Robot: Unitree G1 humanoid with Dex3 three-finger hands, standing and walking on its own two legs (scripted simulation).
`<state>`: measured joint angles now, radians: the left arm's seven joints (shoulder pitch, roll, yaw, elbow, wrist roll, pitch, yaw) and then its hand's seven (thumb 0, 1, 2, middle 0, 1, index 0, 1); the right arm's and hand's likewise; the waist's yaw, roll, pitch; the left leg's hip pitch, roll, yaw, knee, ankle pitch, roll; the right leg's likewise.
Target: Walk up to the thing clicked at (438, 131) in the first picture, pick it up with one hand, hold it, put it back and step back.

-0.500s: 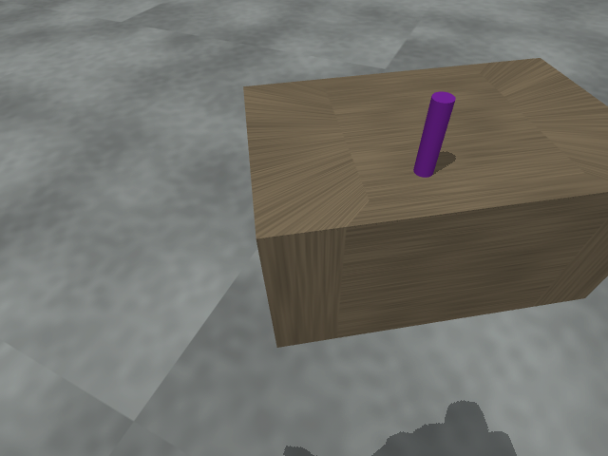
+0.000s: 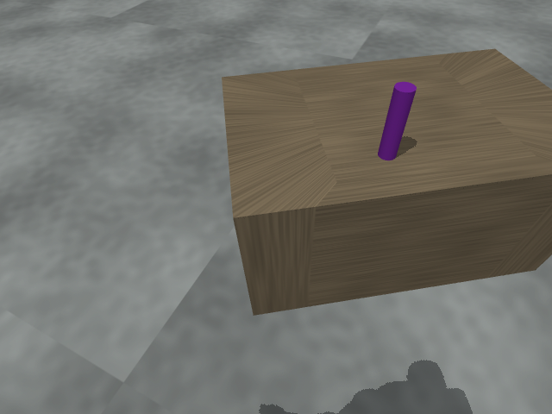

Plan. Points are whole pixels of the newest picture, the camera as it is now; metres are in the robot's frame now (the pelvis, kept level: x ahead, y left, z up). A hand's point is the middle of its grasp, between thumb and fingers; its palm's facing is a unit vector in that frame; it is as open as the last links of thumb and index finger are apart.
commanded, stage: stand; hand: right
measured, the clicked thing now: (395, 123) +0.84 -0.29 -0.07
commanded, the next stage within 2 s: walk up in 0.62 s
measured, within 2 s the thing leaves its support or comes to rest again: neither
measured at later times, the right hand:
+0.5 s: hand out of the picture +0.08 -0.25 -0.16, palm faces -0.03 +0.94 -0.34, open 7.4 cm
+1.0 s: hand out of the picture +0.08 -0.40 -0.18, palm faces -0.04 +0.89 -0.45, open 7.4 cm
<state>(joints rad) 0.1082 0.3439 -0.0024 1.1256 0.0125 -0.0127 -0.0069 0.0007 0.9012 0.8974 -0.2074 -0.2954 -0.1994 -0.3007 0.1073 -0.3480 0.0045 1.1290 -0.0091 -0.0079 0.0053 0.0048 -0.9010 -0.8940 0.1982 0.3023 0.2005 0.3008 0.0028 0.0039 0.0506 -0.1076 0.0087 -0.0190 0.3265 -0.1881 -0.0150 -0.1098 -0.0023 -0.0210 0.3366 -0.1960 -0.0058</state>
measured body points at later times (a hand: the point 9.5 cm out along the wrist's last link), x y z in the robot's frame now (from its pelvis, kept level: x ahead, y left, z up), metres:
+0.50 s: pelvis +0.00 +0.00 +0.00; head +0.01 +0.00 +0.45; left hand +0.08 +0.30 -0.13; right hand +0.08 -0.30 -0.13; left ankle -0.01 +0.13 -0.75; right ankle -0.01 -0.11 -0.75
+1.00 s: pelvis +0.07 -0.10 -0.03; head +0.08 -0.11 +0.42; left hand +0.13 +0.25 -0.13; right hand +0.08 -0.45 -0.15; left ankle +0.00 +0.09 -0.71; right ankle +0.13 -0.22 -0.75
